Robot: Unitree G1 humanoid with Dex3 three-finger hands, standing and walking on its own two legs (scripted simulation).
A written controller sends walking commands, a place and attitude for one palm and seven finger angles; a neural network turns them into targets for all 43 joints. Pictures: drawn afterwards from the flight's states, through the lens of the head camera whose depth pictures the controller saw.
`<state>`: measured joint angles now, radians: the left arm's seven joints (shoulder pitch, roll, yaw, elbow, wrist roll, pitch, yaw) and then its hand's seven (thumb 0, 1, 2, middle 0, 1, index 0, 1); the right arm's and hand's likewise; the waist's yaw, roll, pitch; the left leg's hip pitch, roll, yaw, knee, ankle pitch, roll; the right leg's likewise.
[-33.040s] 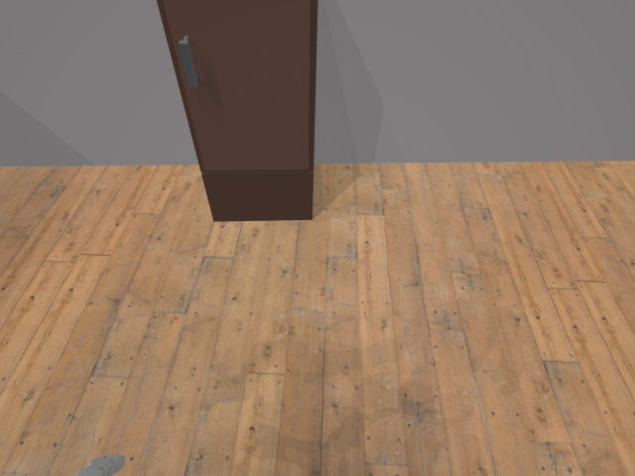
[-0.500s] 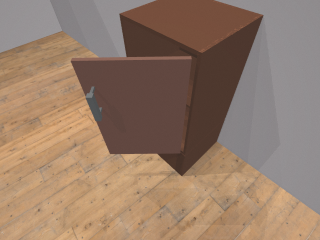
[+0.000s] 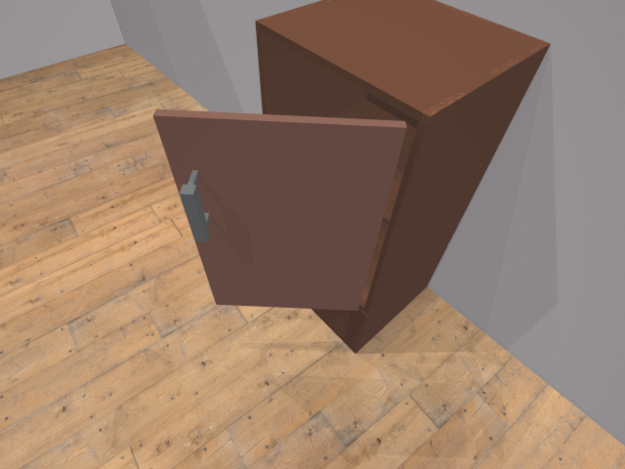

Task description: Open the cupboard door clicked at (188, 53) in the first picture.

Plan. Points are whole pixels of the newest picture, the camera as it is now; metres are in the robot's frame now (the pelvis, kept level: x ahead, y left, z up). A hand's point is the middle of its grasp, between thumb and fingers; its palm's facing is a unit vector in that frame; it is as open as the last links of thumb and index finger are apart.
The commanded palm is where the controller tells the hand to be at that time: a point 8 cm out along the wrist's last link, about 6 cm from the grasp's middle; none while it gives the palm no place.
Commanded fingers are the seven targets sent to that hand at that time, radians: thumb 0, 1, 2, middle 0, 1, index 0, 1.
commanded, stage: come to a stop and stand still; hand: left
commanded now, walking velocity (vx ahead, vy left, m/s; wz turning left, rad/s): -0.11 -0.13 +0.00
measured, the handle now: (198, 206) +0.53 +0.26 -0.04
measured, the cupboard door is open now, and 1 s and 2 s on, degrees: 46 46 46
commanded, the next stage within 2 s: look again from close up in 0.84 s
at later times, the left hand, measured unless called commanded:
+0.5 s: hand out of the picture +0.04 +0.17 -0.17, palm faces -0.01 -0.97 -0.22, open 7.3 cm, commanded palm none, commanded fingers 0.00 0.90 0.90 -0.20 -0.30 -0.20 -0.30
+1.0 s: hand out of the picture -0.03 +0.20 -0.17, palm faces -0.01 -0.97 -0.23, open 7.4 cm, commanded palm none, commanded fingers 0.00 0.90 0.90 -0.20 -0.30 -0.20 -0.30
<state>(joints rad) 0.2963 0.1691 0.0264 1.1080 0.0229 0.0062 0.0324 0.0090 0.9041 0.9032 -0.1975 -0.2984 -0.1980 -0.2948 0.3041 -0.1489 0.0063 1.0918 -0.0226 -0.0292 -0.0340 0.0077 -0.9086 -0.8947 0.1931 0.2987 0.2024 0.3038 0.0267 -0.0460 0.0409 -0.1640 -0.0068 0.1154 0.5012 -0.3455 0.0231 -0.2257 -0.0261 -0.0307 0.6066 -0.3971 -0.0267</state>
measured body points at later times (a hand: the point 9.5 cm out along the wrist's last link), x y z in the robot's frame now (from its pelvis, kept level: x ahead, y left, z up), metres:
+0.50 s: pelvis -0.02 -0.01 +0.00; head +0.00 -0.01 +0.45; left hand +0.04 +0.22 -0.15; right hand +0.02 -0.25 -0.15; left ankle -0.03 +0.11 -0.73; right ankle -0.04 -0.10 -0.73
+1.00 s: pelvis -0.03 +0.01 +0.01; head -0.02 +0.01 +0.46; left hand -0.03 +0.25 -0.15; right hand -0.03 -0.23 -0.15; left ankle -0.03 +0.11 -0.73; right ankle -0.04 -0.10 -0.73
